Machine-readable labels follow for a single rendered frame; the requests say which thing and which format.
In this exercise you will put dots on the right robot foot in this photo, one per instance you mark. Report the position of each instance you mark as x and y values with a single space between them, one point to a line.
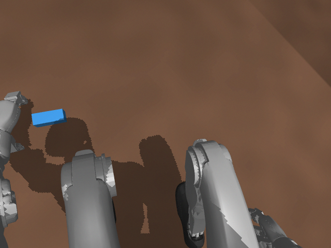
182 210

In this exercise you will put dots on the left robot arm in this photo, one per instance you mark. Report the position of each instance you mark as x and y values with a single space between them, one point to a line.
8 205

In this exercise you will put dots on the right robot arm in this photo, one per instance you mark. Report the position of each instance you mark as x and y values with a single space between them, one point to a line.
285 242

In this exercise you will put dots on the small box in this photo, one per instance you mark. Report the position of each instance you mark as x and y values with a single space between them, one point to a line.
49 118

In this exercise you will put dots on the right robot hand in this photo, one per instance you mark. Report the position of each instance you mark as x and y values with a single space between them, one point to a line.
268 231

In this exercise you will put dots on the left robot hand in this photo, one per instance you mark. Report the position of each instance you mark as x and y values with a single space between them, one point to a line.
9 115

